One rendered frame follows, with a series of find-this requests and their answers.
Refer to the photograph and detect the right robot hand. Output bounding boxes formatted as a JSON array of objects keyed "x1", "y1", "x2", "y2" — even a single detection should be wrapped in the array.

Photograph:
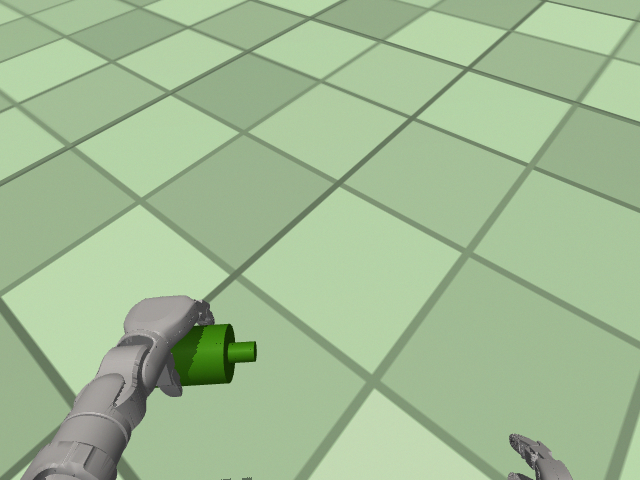
[{"x1": 507, "y1": 434, "x2": 573, "y2": 480}]

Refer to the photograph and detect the bottle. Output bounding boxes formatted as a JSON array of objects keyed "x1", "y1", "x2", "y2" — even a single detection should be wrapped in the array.
[{"x1": 155, "y1": 324, "x2": 257, "y2": 388}]

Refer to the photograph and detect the left robot hand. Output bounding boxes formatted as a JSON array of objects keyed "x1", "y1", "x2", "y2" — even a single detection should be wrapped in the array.
[{"x1": 124, "y1": 295, "x2": 215, "y2": 397}]

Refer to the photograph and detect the left robot arm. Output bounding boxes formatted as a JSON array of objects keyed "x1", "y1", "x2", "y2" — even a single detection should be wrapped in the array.
[{"x1": 20, "y1": 330, "x2": 170, "y2": 480}]

